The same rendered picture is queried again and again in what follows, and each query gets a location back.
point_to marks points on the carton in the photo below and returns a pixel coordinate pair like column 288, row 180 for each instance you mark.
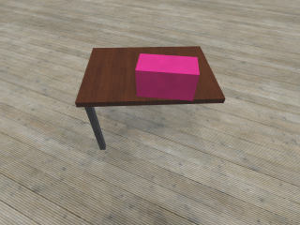
column 167, row 76

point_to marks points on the table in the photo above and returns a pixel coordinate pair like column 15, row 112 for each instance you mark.
column 110, row 80

